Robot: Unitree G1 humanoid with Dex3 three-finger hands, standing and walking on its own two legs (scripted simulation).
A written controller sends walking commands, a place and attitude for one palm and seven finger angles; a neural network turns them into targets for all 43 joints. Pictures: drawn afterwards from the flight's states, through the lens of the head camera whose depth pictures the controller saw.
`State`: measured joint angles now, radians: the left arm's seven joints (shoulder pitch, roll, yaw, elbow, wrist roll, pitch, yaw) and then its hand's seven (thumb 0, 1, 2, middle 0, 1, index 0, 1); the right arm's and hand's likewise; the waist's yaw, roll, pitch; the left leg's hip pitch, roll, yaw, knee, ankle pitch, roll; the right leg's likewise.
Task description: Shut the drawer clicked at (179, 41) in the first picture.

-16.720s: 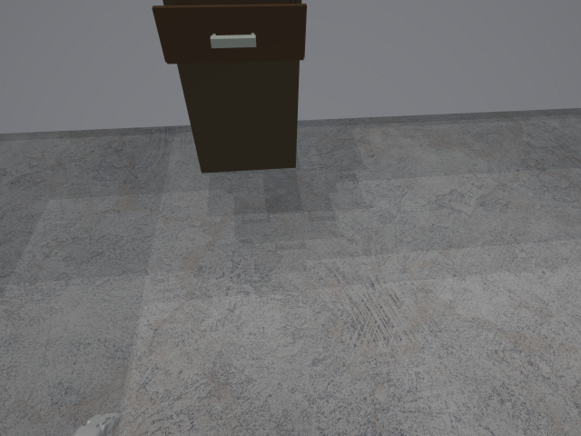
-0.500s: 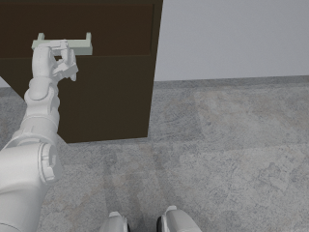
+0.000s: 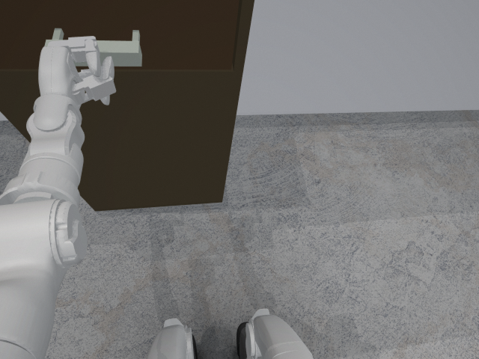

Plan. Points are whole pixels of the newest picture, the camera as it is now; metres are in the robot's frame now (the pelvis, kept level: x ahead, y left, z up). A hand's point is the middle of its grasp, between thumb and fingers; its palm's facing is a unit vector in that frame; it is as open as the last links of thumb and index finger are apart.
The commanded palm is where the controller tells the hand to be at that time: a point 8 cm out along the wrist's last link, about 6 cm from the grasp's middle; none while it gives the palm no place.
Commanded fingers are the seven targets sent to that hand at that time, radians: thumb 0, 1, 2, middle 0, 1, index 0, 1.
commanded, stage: push the drawer shut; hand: left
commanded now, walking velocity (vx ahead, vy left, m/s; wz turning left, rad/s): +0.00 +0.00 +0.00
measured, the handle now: (97, 44) +0.62 +0.16 +0.10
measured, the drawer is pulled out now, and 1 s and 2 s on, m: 0.00 0.00 0.00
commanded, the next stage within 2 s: pull the fist back off the drawer in 0.02 s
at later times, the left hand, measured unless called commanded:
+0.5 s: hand (104, 77) +0.55 +0.15 +0.09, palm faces +0.01 -1.00 -0.04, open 3.0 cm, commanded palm +0.54 +0.18 +0.10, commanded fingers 0.00 0.90 0.90 -1.40 -1.60 -1.40 -1.60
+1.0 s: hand (109, 80) +0.54 +0.14 +0.10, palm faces +0.02 -1.00 -0.02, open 3.0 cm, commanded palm +0.49 +0.19 +0.11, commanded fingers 0.00 0.90 0.90 -1.40 -1.60 -1.40 -1.60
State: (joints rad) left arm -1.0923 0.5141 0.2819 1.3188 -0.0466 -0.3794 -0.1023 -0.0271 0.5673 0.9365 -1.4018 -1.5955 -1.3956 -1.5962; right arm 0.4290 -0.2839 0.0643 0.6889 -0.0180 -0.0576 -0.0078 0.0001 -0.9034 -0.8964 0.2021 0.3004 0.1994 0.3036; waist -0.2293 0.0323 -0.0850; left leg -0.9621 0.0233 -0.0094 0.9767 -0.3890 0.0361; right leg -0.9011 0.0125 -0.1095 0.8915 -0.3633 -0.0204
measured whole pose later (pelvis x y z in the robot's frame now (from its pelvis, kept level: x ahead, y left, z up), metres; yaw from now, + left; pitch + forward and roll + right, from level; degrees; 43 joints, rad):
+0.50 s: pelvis +0.00 +0.01 +0.00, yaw +0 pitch +22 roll -4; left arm -1.10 0.49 0.29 1.32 -0.03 -0.40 -0.09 -0.03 0.56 0.92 -1.40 -1.60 -1.40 -1.60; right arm 0.45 -0.28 0.06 0.68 -0.04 -0.05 0.02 0.00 -0.90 -0.90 0.20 0.30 0.20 0.30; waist -0.22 0.03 -0.09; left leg -0.97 0.01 -0.01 0.99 -0.39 0.04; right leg -0.91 0.00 -0.11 0.91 -0.37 -0.01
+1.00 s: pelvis +0.03 -0.01 +0.01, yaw -2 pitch +19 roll -2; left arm -0.85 0.40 0.37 1.10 -0.07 -0.39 -0.12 -0.01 0.75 0.87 -1.40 -1.60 -1.40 -1.60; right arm 0.40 -0.26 0.03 0.60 0.00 0.06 0.03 0.00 -0.90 -0.90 0.20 0.30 0.20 0.30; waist -0.17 0.03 -0.11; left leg -0.82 0.04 0.04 0.92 -0.43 0.03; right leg -0.79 0.03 -0.06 0.86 -0.40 -0.03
